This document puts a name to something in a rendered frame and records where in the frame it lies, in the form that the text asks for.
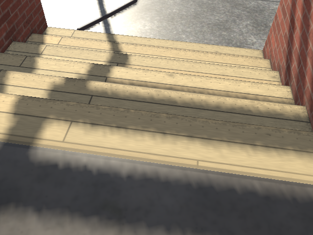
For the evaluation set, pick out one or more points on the stairs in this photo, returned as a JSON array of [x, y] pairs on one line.
[[164, 76]]

